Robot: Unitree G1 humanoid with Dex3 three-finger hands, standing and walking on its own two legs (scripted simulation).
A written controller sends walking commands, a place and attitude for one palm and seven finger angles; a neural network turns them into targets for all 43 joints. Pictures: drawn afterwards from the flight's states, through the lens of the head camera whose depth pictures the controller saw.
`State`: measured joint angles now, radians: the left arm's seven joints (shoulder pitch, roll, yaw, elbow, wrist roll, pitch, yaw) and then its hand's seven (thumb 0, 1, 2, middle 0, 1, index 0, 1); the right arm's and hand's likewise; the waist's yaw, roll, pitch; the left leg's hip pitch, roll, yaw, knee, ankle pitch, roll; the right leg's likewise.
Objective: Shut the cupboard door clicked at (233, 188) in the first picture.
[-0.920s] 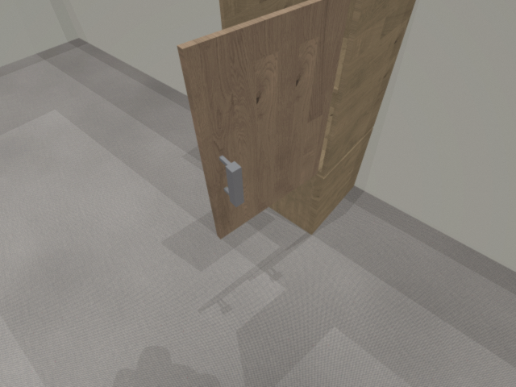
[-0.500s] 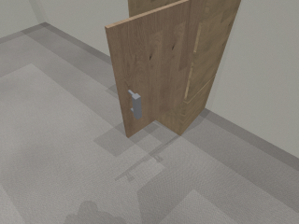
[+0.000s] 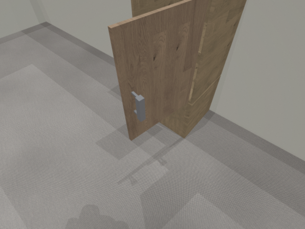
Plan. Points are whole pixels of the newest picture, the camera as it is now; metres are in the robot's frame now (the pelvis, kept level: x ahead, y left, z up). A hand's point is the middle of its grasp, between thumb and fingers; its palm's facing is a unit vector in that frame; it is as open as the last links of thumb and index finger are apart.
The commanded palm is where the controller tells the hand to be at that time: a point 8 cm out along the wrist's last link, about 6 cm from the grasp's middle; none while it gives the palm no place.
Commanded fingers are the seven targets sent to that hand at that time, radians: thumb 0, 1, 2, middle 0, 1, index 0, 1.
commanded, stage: walk to a spot facing it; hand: left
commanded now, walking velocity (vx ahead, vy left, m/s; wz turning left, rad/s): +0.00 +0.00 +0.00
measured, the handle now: (137, 106) +0.59 +0.10 -0.09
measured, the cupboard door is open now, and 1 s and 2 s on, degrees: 80 80 80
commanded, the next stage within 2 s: none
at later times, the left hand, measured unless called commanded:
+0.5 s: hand out of the picture +0.08 +0.17 -0.18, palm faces -0.13 -0.95 -0.28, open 7.4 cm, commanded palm none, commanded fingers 0.00 0.90 0.90 -0.20 -0.30 -0.20 -0.30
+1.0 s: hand out of the picture +0.13 +0.16 -0.18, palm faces -0.38 -0.89 -0.26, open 7.4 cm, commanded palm none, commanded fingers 0.00 0.90 0.90 -0.20 -0.30 -0.20 -0.30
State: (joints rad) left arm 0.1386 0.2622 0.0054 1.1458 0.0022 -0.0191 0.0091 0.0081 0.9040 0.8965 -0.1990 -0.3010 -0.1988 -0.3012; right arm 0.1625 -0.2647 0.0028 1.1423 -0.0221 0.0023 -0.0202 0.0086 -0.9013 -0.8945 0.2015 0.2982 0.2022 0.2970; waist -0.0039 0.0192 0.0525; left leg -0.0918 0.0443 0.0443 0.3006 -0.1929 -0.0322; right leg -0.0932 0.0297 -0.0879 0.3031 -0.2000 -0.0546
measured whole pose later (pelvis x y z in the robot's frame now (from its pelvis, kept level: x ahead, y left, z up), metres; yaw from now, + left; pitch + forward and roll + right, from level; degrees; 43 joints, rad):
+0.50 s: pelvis -0.02 -0.02 -0.03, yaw -11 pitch +0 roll +2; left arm 0.18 0.21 0.07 0.96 0.02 0.04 -0.02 0.01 0.91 0.90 -0.20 -0.30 -0.20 -0.30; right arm 0.21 -0.23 -0.05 1.02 -0.03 0.05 -0.04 0.01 -0.90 -0.89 0.20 0.30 0.20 0.30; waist 0.02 0.03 0.12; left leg -0.28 0.12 0.15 0.76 -0.44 -0.06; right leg -0.32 0.03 -0.03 0.69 -0.31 -0.06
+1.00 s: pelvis -0.01 -0.02 -0.02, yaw -28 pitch +4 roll +0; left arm 0.23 0.24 0.08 0.93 0.01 0.05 0.00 0.01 0.90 0.90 -0.20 -0.30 -0.20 -0.30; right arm 0.06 -0.21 -0.04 0.86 -0.01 0.01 -0.04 0.01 -0.90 -0.89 0.20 0.30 0.20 0.30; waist 0.04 -0.01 0.06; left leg -0.27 0.03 -0.07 0.49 -0.29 -0.02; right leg -0.38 0.18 0.18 0.60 -0.32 -0.04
